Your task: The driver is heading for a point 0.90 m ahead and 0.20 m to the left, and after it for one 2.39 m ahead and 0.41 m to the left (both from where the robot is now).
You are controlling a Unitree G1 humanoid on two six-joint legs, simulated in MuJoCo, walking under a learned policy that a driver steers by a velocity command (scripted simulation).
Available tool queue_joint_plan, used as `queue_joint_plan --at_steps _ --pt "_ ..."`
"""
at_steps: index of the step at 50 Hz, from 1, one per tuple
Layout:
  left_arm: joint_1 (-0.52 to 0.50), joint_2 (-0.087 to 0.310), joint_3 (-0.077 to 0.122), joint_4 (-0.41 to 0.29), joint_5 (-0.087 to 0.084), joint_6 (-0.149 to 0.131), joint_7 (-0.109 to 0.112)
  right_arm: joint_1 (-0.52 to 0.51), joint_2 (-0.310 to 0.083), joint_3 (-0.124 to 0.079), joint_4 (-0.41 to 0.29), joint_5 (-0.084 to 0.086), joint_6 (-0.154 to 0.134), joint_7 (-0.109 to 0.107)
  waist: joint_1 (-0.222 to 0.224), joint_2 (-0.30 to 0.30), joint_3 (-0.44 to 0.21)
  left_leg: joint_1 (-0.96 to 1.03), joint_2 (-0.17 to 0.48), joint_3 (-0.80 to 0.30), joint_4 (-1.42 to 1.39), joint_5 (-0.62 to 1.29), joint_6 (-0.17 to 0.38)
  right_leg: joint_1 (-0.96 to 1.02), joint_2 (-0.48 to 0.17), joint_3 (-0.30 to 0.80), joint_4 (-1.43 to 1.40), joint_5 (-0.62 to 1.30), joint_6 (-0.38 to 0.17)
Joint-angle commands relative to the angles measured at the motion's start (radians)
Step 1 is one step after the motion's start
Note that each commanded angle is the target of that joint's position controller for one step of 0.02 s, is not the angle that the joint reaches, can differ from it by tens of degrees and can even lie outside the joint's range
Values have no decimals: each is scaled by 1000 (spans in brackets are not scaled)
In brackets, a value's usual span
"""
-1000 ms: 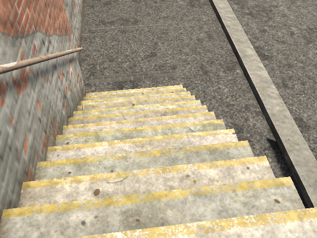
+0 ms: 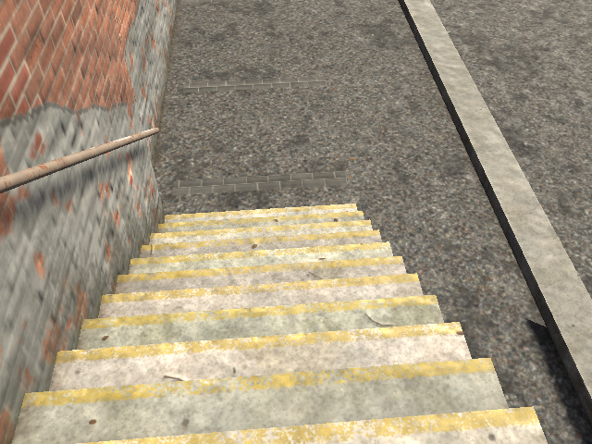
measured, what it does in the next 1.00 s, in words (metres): goes down, turning left: left foot 0.18 m lower, then right foot 0.19 m lower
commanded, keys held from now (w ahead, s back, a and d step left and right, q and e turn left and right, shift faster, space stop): w+shift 0.42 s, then w+q+shift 0.54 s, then q+shift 0.04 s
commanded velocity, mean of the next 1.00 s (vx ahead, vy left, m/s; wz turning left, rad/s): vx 0.99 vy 0.00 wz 0.36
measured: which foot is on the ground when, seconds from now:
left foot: up 0.00-0.00, down 0.02-0.38, up 0.40-0.74, down 0.76-1.00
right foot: down 0.00-0.02, up 0.04-0.38, down 0.40-0.72, up 0.74-1.00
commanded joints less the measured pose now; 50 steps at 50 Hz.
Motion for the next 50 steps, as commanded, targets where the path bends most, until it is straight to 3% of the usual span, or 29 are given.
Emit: queue_joint_plan --at_steps 1,2,3,4,5,6,8,10,13,15,17,19,20,21,23,24,25,28,30,33,36,37,38,39,42,43,45,48,50 --pt "-359 180 45 -101 -35 -26 -30 746 -217 -88 193 -10 -13 -26 -480 -30 -57 779 4 111 -113 70 76 -440 -86 104 715 1292 -26" --pt "-376 44 26 -125 -47 -32 -25 729 -37 -27 230 -20 -15 -27 -455 260 136 701 117 -77 -435 58 142 -665 144 133 1259 216 -29" --pt "-162 -38 8 -185 -57 -46 -32 575 -26 10 189 -30 -44 -39 -177 545 67 891 152 -165 77 747 85 -999 173 336 1129 17 -78" --pt "-132 -14 8 -160 -33 -45 -46 564 31 15 189 -5 -31 -51 -168 395 1 909 178 -183 70 687 81 -1078 116 352 1011 43 -75" --pt "-144 21 18 -153 -39 -52 -59 580 24 5 197 8 -27 -35 -144 34 -21 819 202 -262 28 179 104 -1101 51 340 836 206 -101" --pt "-120 0 17 -157 -16 -50 -52 423 -60 -18 157 28 -27 -30 -35 -133 -21 619 231 -319 29 12 139 -1047 5 283 793 312 -90" --pt "-224 3 2 -207 -27 -15 -49 180 -94 -4 109 10 -47 -61 65 -49 117 125 313 -417 -157 -268 169 -931 -124 274 235 621 -20" --pt "-251 31 8 -174 8 -3 -34 238 -127 -9 161 -26 -48 -109 25 -95 88 5 260 -424 -67 -226 187 -730 -134 206 173 816 44" --pt "-485 72 9 -240 27 -46 -96 316 -67 8 178 49 -82 -154 -66 -93 150 -73 34 -152 22 -807 75 -512 -121 142 -431 1538 -31" --pt "-531 8 -3 -285 15 -20 -109 344 -76 2 214 61 -58 -158 -100 18 122 -113 35 -109 32 -783 66 -257 -60 78 -466 1456 -8" --pt "-26 154 65 -120 -4 19 -88 170 -114 -23 203 33 -40 -129 141 179 -25 -49 50 -87 402 -407 26 66 -19 -2 -228 1299 -22" --pt "612 200 107 119 59 40 -69 -47 -72 -31 174 67 -64 -86 497 -188 -47 -230 -112 -1 1373 -310 -108 488 -66 -43 -494 1244 -135" --pt "496 31 47 149 51 32 -76 -61 40 -16 136 74 -71 -111 396 -347 178 -336 -262 -96 1685 -1155 -80 225 -146 144 -708 1172 -158" --pt "261 -21 -11 47 60 1 -72 205 111 -4 78 86 -78 -120 84 -510 148 -508 -263 -304 1556 -1208 -3 236 -185 277 -400 1743 -132" --pt "58 -65 0 27 21 -31 -106 391 98 -11 150 91 -46 -110 -105 -23 75 -559 -113 -307 1127 -827 54 82 -275 375 -423 1159 -139" --pt "-84 -92 -12 7 15 -31 -114 335 109 -6 149 70 -26 -125 -160 72 62 -483 -66 -246 1104 -657 75 -119 -217 340 -476 968 -71" --pt "-205 -1 1 -15 44 -38 -90 345 104 1 114 61 -13 -112 -239 -56 112 -402 -4 -245 829 -543 14 -377 -347 428 -548 996 -137" --pt "-169 103 17 24 100 -54 -26 227 53 6 80 48 27 -104 -193 -28 110 -244 26 -178 694 -419 -93 -542 -317 440 -478 926 -170" --pt "-81 46 16 33 28 -74 29 22 -12 3 6 40 1 -58 -110 -42 162 -222 16 -226 164 135 -47 -495 -188 208 -389 595 -72" --pt "-36 49 19 50 11 -49 42 -100 40 20 -48 34 9 -12 -38 -73 146 -27 -42 -69 31 185 -32 -451 -154 102 -305 541 -65" --pt "-246 114 45 9 26 -50 -23 458 -91 -44 161 13 53 -32 -259 -154 -23 526 -188 219 284 -88 23 -517 -174 -52 195 1244 -9" --pt "-423 145 58 -32 3 -66 -42 816 -118 -69 261 1 68 -53 -475 -43 -21 819 -135 182 157 -154 110 -715 -149 -57 706 1384 36" --pt "-502 65 43 -83 -13 -60 -27 849 -13 -29 268 1 65 -57 -538 245 114 747 -14 7 -367 -89 207 -817 36 -107 1272 524 76" --pt "-393 -40 29 -206 23 -84 1 639 -16 0 252 8 25 -64 -260 486 174 821 -25 -273 -69 374 203 -1126 69 59 1228 56 55" --pt "-284 -22 43 -248 28 -101 -7 339 42 14 130 31 1 -62 -3 -270 42 456 -27 -487 -58 -164 182 -997 -53 168 658 429 -15" --pt "-282 -37 31 -333 0 -84 -7 104 -76 -12 35 21 -5 -100 121 -89 63 83 94 -715 -166 -252 286 -837 -78 233 217 521 55" --pt "-226 54 62 -242 4 -57 -2 104 -59 -19 23 -24 -2 -147 92 -190 19 -215 47 -720 -17 -254 279 -432 -44 199 157 833 127" --pt "-411 57 49 -325 35 -55 -32 244 29 -8 51 104 -24 -174 -27 -134 31 -96 -167 -456 196 -664 144 -350 -46 252 -498 1315 84" --pt "-508 -7 51 -407 29 -28 -45 318 -11 -13 91 69 23 -190 -107 -2 -6 -28 -245 -458 261 -718 106 -138 46 205 -664 1279 77"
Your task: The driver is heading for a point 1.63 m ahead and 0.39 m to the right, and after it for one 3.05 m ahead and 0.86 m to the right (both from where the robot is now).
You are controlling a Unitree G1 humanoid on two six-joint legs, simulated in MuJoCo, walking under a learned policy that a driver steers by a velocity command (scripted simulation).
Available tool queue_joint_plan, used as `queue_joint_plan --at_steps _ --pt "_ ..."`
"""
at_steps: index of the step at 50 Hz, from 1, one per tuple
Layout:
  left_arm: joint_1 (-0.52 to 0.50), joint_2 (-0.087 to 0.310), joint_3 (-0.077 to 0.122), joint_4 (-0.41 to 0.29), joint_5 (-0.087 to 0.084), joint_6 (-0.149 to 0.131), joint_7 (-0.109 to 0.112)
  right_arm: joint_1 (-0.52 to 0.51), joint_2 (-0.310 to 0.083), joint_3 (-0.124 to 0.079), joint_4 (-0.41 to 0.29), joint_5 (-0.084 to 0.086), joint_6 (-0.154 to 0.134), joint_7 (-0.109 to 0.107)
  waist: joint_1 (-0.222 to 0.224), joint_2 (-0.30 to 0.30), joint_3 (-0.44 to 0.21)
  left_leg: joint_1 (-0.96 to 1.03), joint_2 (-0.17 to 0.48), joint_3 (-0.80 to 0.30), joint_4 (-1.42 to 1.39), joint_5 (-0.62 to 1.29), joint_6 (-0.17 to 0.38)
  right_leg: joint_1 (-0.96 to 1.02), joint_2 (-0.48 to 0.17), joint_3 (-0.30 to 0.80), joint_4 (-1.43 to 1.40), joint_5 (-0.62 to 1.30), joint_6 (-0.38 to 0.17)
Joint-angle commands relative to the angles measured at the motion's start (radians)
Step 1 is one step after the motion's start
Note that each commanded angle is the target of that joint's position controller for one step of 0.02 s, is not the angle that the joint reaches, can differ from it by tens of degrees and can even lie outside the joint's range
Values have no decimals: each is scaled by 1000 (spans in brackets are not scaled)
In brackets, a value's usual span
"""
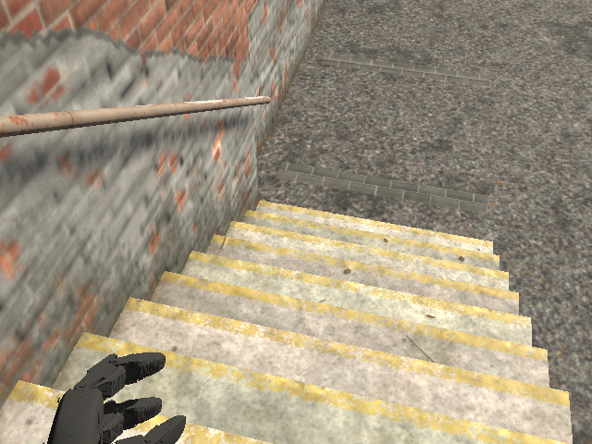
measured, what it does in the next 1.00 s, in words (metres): goes down, turning right: right foot 0.19 m lower, then left foot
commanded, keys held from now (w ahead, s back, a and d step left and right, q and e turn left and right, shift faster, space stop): q+shift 0.08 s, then e+shift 0.86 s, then q+shift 0.06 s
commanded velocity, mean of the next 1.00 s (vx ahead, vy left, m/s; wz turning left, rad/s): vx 0.20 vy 0.00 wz -0.38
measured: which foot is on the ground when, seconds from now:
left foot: down 0.00-0.06, up 0.08-0.38, down 0.40-0.82, up 0.84-1.00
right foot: up 0.00-0.04, down 0.06-0.40, up 0.42-0.82, down 0.84-1.00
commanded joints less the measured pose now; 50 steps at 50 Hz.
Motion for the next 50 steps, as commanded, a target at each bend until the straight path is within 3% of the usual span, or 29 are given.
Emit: queue_joint_plan --at_steps 1,3,4,5,6,8,9,10,13,15,17,19,20,21,22,23,24,25,26,29,33,37,40,41,43,44,46,47,50 --pt "174 48 42 -55 -5 32 -23 -156 -183 -39 -92 -2 16 -34 148 141 -31 -311 38 -246 7 588 109 603 121 -151 -175 142 -2" --pt "666 153 88 77 -5 36 -18 -318 -165 -25 -155 -11 21 -2 402 175 -99 -353 -43 -126 523 691 -19 966 -34 -122 -449 412 -16" --pt "801 171 86 140 -10 42 -9 -293 -78 -12 -190 -39 21 20 389 -57 -91 -640 -117 -87 936 -37 -66 1222 -202 -27 -314 661 -41" --pt "647 233 61 140 16 26 -38 4 -64 -13 -237 26 5 25 137 -499 -201 -884 -66 -147 1207 -166 -81 1339 -396 243 -25 1111 -225" --pt "596 210 53 153 -9 38 -59 23 -79 4 -227 31 9 21 124 -560 -209 -976 49 -76 1286 -113 -100 1272 -433 319 -90 914 -294" --pt "612 81 9 217 -8 44 -74 -176 -85 2 -222 -11 22 14 149 5 5 -957 121 48 1113 51 -83 869 -296 204 -224 462 -341" --pt "504 152 12 252 4 46 -61 -178 -20 30 -251 7 37 16 43 -42 82 -865 204 -28 918 128 -74 593 -355 390 -265 206 -397" --pt "502 146 11 246 0 39 -36 -299 -94 16 -257 20 50 13 74 30 192 -935 206 -39 794 185 -61 446 -307 382 -262 -75 -354" --pt "349 152 -10 192 12 73 35 -359 -137 11 -309 -102 27 34 3 142 70 -286 248 130 35 874 -77 -2 -47 140 -314 -20 -249" --pt "304 192 2 188 9 83 30 -226 -81 11 -238 -65 -1 67 -60 -54 -86 109 197 173 106 1130 -104 -72 -35 92 -242 79 -247" --pt "302 166 2 149 -53 100 36 -320 -114 10 -301 -81 2 67 -43 -46 -51 50 181 191 -64 957 -96 75 -8 96 -126 64 -239" --pt "316 124 -6 125 -44 96 37 -273 -138 1 -322 -86 -3 61 -93 -45 -46 165 171 181 -382 875 -72 175 59 137 60 104 -197" --pt "374 109 2 124 -28 92 41 -183 -217 -23 -301 -82 -13 66 -92 11 -75 278 284 80 -492 1324 -9 162 140 117 271 -115 -143" --pt "537 -2 -20 120 -40 102 51 -222 -277 -28 -320 -105 -1 75 28 281 -240 331 609 -275 -536 1686 198 75 266 73 547 -879 -82" --pt "487 72 -8 58 -47 119 58 -303 -274 -26 -315 -100 -4 87 92 330 -227 160 663 -533 -665 1328 263 20 186 11 599 -874 -47" --pt "289 58 -4 29 -56 165 73 -329 -156 -4 -300 -60 -7 101 21 112 -36 113 567 -483 -678 874 169 -114 135 -18 548 -824 -31" --pt "307 59 -1 23 -39 197 76 -340 -153 -3 -300 -39 1 103 36 87 -16 138 526 -351 -592 854 151 -143 134 -19 530 -768 -14" --pt "425 102 13 39 -11 202 68 -365 -171 -4 -321 -54 5 96 85 223 -45 81 593 -305 -515 1225 253 -113 143 12 675 -787 8" --pt "366 79 11 19 -1 217 62 -399 -183 -12 -298 -56 10 89 114 136 -38 71 591 -285 -506 801 153 -195 91 -14 723 -626 -12" --pt "286 78 8 -43 19 220 53 -354 -194 -5 -264 -38 17 57 125 128 -33 -3 532 -96 -451 809 62 -159 118 -127 714 -454 -25" --pt "84 132 18 -148 -26 225 12 -335 -227 -30 -271 -26 18 -6 90 238 -4 -8 560 -95 -340 264 -11 -329 45 -17 655 -266 -22" --pt "0 214 26 -183 -28 229 -46 -339 -268 -45 -302 -27 22 -42 87 87 73 -201 530 61 -173 -3 -81 -158 12 -93 178 -4 -5" --pt "353 165 57 0 -98 194 -93 -379 -281 -46 -275 -40 43 -34 232 97 -31 -415 501 309 -21 90 -146 565 44 -361 -135 191 -42" --pt "493 178 76 64 -80 181 -93 -392 -271 -45 -254 -41 38 -30 303 119 -49 -444 475 357 104 181 -166 715 42 -356 -160 94 -83" --pt "740 344 77 162 32 152 -77 -537 -134 -29 -303 -53 46 -29 404 -202 63 -750 254 335 1059 -124 -201 789 -78 -69 -136 349 -149" --pt "515 398 55 81 40 154 -63 -367 -82 -19 -411 -37 38 -20 146 -483 -32 -908 252 178 1181 -20 -158 813 -83 179 -96 602 -146" --pt "268 455 69 -19 40 186 -35 -390 -168 -22 -442 -9 31 -18 99 -262 -238 -1019 262 40 1072 298 -121 745 -277 583 -340 -207 -208" --pt "217 360 40 -41 36 197 -19 -484 -227 -45 -416 -1 57 -42 128 -39 -167 -974 263 27 982 415 -116 610 -246 633 -411 -663 -131" --pt "245 222 -48 3 21 202 42 -459 -182 -18 -412 -32 134 -28 87 -91 -75 -975 219 3 855 558 -173 462 -223 488 -314 -752 -129"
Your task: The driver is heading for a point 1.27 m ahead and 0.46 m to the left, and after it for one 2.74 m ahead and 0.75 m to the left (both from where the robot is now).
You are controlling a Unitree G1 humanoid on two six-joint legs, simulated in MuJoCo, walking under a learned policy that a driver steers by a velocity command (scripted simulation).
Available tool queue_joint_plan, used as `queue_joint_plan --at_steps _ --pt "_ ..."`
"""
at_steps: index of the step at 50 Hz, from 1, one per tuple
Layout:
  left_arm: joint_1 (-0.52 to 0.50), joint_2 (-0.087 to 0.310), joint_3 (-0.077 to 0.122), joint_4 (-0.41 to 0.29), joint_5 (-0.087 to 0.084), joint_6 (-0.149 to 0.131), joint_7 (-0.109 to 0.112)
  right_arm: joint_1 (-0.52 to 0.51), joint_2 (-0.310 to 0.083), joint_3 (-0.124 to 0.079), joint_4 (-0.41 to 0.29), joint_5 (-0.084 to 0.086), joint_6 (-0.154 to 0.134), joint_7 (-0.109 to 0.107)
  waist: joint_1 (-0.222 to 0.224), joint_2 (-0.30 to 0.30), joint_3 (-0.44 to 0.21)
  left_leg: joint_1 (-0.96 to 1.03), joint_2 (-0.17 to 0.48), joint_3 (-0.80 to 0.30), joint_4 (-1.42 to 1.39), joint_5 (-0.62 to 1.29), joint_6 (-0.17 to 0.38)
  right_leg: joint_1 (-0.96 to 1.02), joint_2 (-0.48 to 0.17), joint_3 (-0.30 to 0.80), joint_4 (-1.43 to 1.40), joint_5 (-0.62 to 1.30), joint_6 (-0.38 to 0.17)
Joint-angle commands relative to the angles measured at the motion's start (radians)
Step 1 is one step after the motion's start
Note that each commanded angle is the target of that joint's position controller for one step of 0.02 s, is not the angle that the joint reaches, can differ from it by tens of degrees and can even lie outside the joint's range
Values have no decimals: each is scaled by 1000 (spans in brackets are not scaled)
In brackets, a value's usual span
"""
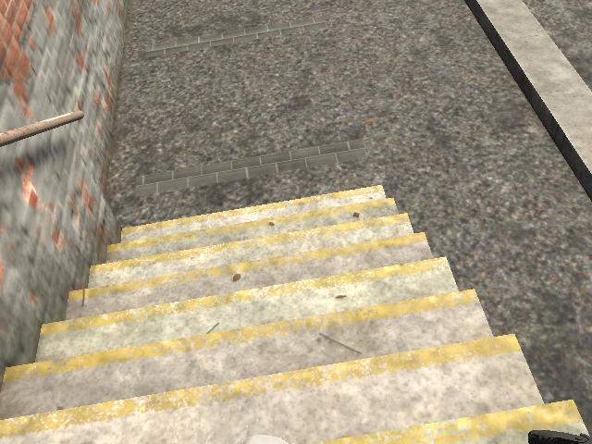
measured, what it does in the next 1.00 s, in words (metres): goes down, turning left: left foot 0.18 m lower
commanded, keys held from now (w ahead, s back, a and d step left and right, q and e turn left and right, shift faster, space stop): q+shift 0.08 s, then w+q+shift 0.72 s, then w+e+shift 0.20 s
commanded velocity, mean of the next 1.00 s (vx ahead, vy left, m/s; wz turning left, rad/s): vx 0.69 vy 0.00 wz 0.51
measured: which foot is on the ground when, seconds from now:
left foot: up 0.00-0.76, down 0.78-1.00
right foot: down 0.00-0.78, up 0.80-1.00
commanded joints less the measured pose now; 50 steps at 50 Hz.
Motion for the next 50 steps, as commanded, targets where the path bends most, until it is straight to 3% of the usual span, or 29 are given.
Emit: queue_joint_plan --at_steps 1,3,5,7,10,13,17,21,26,27,30,31,33,34,36,37,38,39,40,41,42,43,44,45,46,47,48,49,50 --pt "-73 151 -8 -123 6 -11 66 -16 -34 10 -107 -14 48 3 -47 -180 -135 -283 -15 -71 -19 191 -37 271 -360 548 -361 -101 -15" --pt "11 86 -48 -76 3 -5 75 13 26 29 -94 -4 66 11 -34 -144 -98 -188 -82 -85 12 196 -64 184 -314 419 -324 89 -39" --pt "51 83 -61 -53 3 -7 74 40 42 40 -111 10 61 21 -45 -136 -95 -146 -122 -109 73 167 -76 167 -305 356 -343 55 -59" --pt "92 127 -38 -38 -21 -13 67 105 3 28 -106 17 55 35 -50 -150 -75 -196 -116 -94 60 191 -65 243 -306 362 -393 -248 -42" --pt "133 128 -19 -29 -16 -33 56 99 -10 25 -117 11 46 48 -38 -139 10 -264 -91 -78 -11 221 -48 294 -322 366 -438 -408 -28" --pt "127 76 -13 -19 -6 -72 47 92 19 37 -140 0 25 64 -47 -140 68 -253 -47 -94 -207 315 -30 263 -330 294 -406 -358 -43" --pt "136 145 32 -17 -3 -128 35 166 2 16 -111 1 -7 73 -49 -155 29 -191 16 -134 -421 472 -8 296 -396 286 -379 -317 -89" --pt "116 139 54 -6 0 -167 14 132 -26 -7 -112 1 -33 78 -22 -164 50 -187 69 -115 -531 494 28 324 -418 223 -356 -272 -104" --pt "104 148 68 15 4 -187 -11 63 -28 -6 -161 -6 -24 85 10 -177 94 -241 102 -45 -548 358 62 381 -463 130 -284 -66 -82" --pt "177 104 64 59 -2 -187 3 44 -12 -3 -148 5 -37 100 45 -188 124 -397 142 -200 -658 469 80 529 -484 138 -166 -87 -46" --pt "208 124 78 59 15 -193 16 -57 -49 -13 -168 7 -71 136 101 -127 88 -433 126 -141 -846 667 113 604 -506 65 -43 -180 12" --pt "192 118 71 58 12 -199 31 -19 -42 -10 -159 0 -82 155 66 -119 75 -320 146 -157 -939 885 123 533 -524 10 -19 -210 37" --pt "84 156 82 17 5 -188 36 -4 -45 -12 -125 17 -73 190 37 -62 93 142 125 31 -1122 1042 112 200 -472 -159 -107 -386 58" --pt "38 161 85 11 -16 -181 28 7 -57 -18 -111 30 -64 193 26 -74 125 291 96 90 -1188 1009 113 119 -458 -215 -115 -362 65" --pt "-52 212 109 32 -32 -164 3 161 -102 -45 -42 62 -35 169 -71 -250 45 578 97 146 -1189 825 122 143 -476 -274 10 -81 100" --pt "-52 219 110 43 -28 -156 -8 347 -188 -83 37 56 -34 151 -142 -257 -50 796 72 172 -1241 794 141 198 -453 -300 209 184 123" --pt "-93 227 112 60 -38 -156 -15 582 -270 -126 140 34 -37 128 -273 -195 -143 1104 8 262 -1336 811 173 171 -384 -319 513 441 151" --pt "-123 235 125 73 -54 -171 1 717 -301 -135 205 1 -37 114 -401 48 -109 1342 34 180 -1469 815 263 -56 -255 -305 1090 -18 185" --pt "-198 126 101 29 -13 -191 29 702 -319 -112 255 -25 -52 130 -382 254 46 1288 51 73 -1381 930 279 -341 -161 -224 1462 -607 177" --pt "59 54 84 -44 18 -226 26 577 -246 -39 202 -24 -80 148 -121 391 -148 1367 66 -104 -1191 1124 341 -430 -162 14 1329 -569 143" --pt "155 68 83 -12 13 -226 25 519 -177 -31 210 -4 -75 157 -92 208 -265 1288 144 -181 -1249 899 382 -388 -200 41 1220 -543 139" --pt "170 91 90 15 -17 -223 30 490 -168 -45 219 15 -85 154 -84 -27 -249 1187 193 -246 -1316 521 369 -436 -248 32 1098 -424 102" --pt "113 65 83 -42 -86 -205 48 377 -222 -59 210 3 -92 157 -20 -57 -240 992 329 -536 -1493 -52 406 -463 -244 22 979 -211 80" --pt "-16 85 79 -65 -103 -193 65 270 -180 -45 166 -28 -126 164 -24 -82 -117 754 362 -716 -1528 -130 370 -476 -263 114 885 -34 46" --pt "-41 86 85 -50 -102 -161 65 237 -103 -14 185 -42 -145 155 -1 -162 -20 556 373 -616 -1468 -55 340 -449 -240 172 740 81 58" --pt "-39 62 76 -49 -78 -138 64 231 -81 0 187 -58 -154 139 -9 -127 13 468 359 -523 -1439 50 314 -407 -236 202 658 88 70" --pt "-41 57 72 -73 -54 -139 56 226 -93 -1 202 -59 -160 116 1 -40 -7 456 333 -468 -1443 170 302 -378 -243 217 573 108 70" --pt "42 85 82 -46 -54 -149 34 248 -141 -12 211 -78 -164 101 20 9 -62 500 290 -386 -1383 304 273 -344 -233 215 539 238 60" --pt "11 130 97 -49 -62 -162 10 255 -96 -10 226 -62 -173 80 19 5 -70 556 217 -259 -1305 252 200 -363 -228 278 340 485 25"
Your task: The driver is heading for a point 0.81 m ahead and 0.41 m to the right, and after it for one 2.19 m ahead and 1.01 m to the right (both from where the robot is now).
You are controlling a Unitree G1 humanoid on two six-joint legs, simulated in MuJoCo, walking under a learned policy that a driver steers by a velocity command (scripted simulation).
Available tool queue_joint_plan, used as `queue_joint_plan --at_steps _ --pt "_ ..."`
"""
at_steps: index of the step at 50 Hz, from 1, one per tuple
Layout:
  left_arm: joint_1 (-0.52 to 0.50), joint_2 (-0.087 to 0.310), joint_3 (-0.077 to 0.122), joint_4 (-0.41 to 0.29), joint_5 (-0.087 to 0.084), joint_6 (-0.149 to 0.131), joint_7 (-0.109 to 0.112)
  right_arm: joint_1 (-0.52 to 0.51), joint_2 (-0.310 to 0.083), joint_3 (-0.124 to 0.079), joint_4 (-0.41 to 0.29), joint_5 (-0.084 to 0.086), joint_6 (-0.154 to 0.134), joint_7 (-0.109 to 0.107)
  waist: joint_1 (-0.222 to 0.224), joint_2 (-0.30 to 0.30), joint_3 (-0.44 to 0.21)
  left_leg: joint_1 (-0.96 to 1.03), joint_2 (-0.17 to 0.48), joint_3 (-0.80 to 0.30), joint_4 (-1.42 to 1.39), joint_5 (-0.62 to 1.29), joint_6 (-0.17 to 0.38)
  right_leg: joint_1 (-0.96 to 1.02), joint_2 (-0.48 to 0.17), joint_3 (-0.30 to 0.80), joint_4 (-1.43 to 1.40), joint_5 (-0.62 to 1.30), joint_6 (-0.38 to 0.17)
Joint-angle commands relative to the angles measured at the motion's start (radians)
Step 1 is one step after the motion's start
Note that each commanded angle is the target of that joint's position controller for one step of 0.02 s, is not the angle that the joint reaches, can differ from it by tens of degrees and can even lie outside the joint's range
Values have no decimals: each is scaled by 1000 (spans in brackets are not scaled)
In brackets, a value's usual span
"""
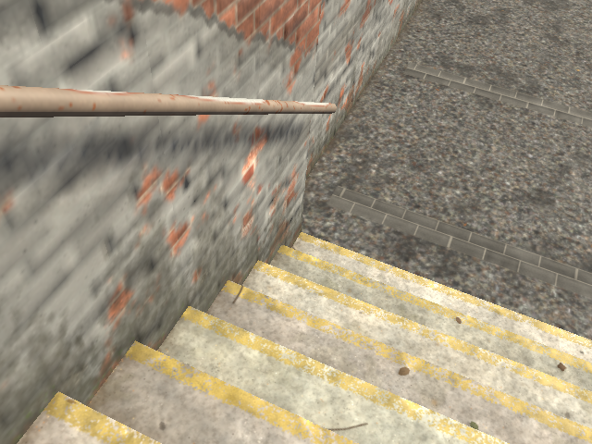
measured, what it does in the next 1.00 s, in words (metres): goes down, turning right: right foot 0.19 m lower, then left foot 0.18 m lower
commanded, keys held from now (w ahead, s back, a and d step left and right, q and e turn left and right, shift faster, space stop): w+e+shift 1.00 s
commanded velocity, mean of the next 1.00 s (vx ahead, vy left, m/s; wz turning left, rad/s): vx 0.99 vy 0.00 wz -0.79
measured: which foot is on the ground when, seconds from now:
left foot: down 0.00-0.22, up 0.24-0.54, down 0.56-1.00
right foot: up 0.00-0.22, down 0.24-0.58, up 0.60-1.00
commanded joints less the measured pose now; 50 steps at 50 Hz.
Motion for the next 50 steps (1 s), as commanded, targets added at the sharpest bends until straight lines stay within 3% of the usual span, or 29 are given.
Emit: queue_joint_plan --at_steps 1,4,8,10,11,12,13,15,16,17,18,20,23,24,27,28,29,30,31,32,33,35,38,39,41,42,46,49,50 --pt "39 110 27 -52 10 -10 -46 -61 -137 -23 -81 3 -57 -57 67 134 29 -81 253 -263 -283 436 0 45 -9 93 -405 534 -42" --pt "-67 25 6 -69 45 5 -86 -32 -102 8 -69 21 -52 -98 42 128 50 -243 177 -71 -224 420 -25 367 88 -113 -567 851 0" --pt "99 37 18 -13 67 23 -116 -43 -139 -7 -74 21 -38 -99 70 97 101 -75 211 -69 27 744 -92 341 136 -218 -443 614 -43" --pt "605 148 63 162 92 36 -92 -358 -177 -22 -156 3 -46 -92 302 131 -15 -280 202 43 499 1340 -149 881 235 -455 -381 416 -67" --pt "958 123 57 261 106 42 -66 -527 -236 -44 -229 28 -59 -78 530 -73 28 -500 68 190 1078 1312 -292 1173 179 -477 -796 439 -205" --pt "889 -39 13 300 40 37 -56 -551 -83 -10 -268 49 -48 -83 474 -341 214 -693 1 153 1634 89 -230 1083 -34 -137 -1140 557 -313" --pt "680 -42 -37 240 41 -11 -64 -496 70 36 -419 5 -65 -94 190 -482 262 -898 -24 -28 1564 -231 -175 1045 28 99 -806 1037 -269" --pt "417 -45 -27 118 37 -22 -76 -264 69 44 -424 10 -90 -45 -66 170 38 -861 87 -186 1128 -30 -100 950 -82 374 -756 582 -367" --pt "288 -11 -23 76 24 -24 -72 -300 54 34 -404 -11 -84 -36 -120 409 72 -712 123 -119 865 214 -33 658 -4 298 -830 311 -271" --pt "43 104 4 -20 31 -33 -30 -251 20 27 -456 13 -91 -39 -241 205 101 -514 204 -242 376 386 -83 335 -95 505 -941 289 -325" --pt "-54 129 22 -62 32 -44 17 -287 -81 0 -453 25 -81 -50 -216 188 152 -162 223 -257 100 662 -146 -3 -69 556 -924 78 -326" --pt "16 116 28 -11 10 -28 26 -189 -95 -28 -356 26 -57 -46 -196 260 -26 221 121 -126 242 772 -168 -10 10 390 -719 262 -307" --pt "277 -27 18 65 -71 -13 46 -514 -111 -11 -435 42 -74 -36 81 196 124 -157 162 -246 -651 1109 -157 556 199 261 -508 -327 -176" --pt "378 -30 25 115 -39 17 51 -595 -60 -13 -457 56 -75 -10 169 99 95 -61 134 -247 -748 1122 -156 634 203 304 -517 -343 -178" --pt "257 -13 13 126 -4 53 30 -95 -198 -91 -312 56 -65 1 -65 -162 -2 363 262 -284 -697 1034 -133 546 194 321 -73 -135 -171" --pt "191 -16 10 129 5 23 -10 167 -246 -113 -218 33 -63 0 -226 -23 -43 689 251 -166 -471 1031 -147 276 237 230 185 -227 -113" --pt "283 -102 -7 135 -10 1 -39 371 -242 -98 -121 3 -56 5 -252 249 -91 990 320 -201 -232 1000 -141 -87 322 213 629 -753 -82" --pt "492 -131 -24 109 -40 -21 -31 311 -284 -89 -112 -2 -43 24 -101 555 -141 960 424 -425 -206 1049 -98 -235 257 205 858 -738 -67" --pt "504 -107 -27 91 -42 -18 -14 235 -263 -77 -111 26 -35 37 -38 602 -152 872 532 -621 -365 873 -21 -312 177 142 909 -639 -44" --pt "342 -73 -19 3 -61 -4 7 148 -237 -77 -68 67 -37 45 -17 433 -81 715 576 -835 -588 296 66 -390 105 14 791 -448 -32" --pt "193 -13 -1 -6 -54 17 20 44 -99 -46 -62 67 -45 38 -7 83 69 465 528 -793 -640 12 67 -357 4 -8 623 -251 -88" --pt "148 17 12 -3 -34 46 21 -114 19 -1 -58 20 -96 22 42 -37 161 96 421 -503 -444 387 -51 -200 -59 138 355 13 -156" --pt "75 3 16 -63 36 37 0 -159 -146 -31 0 17 -82 -52 72 183 185 -118 302 -218 -496 586 -87 35 -44 27 -175 225 -86" --pt "95 -23 7 -39 33 39 -22 -138 -187 -33 15 -19 -66 -64 80 192 117 -46 316 -228 -426 650 -80 30 -33 -25 -99 278 -87" --pt "37 36 15 -53 -3 26 -66 -73 -117 -15 14 0 -63 -80 34 93 114 86 286 -132 -351 467 -148 -59 -40 12 -378 569 -143" --pt "-69 21 12 -77 16 39 -87 -9 -121 -10 30 10 -67 -95 -7 39 145 40 245 -37 -329 417 -159 30 3 -72 -553 791 -128" --pt "-128 9 3 -123 3 45 -124 68 -111 15 77 9 -52 -111 -47 136 164 27 244 38 -161 518 -164 204 41 -163 -582 828 -135" --pt "104 106 35 -51 13 70 -103 -80 -211 -12 1 13 -48 -99 81 126 89 26 303 97 192 1082 -194 459 94 -365 -462 608 -152" --pt "447 162 67 62 23 63 -86 -229 -229 -20 -41 17 -54 -90 277 33 26 -303 295 122 616 1289 -228 943 120 -397 -426 481 -192"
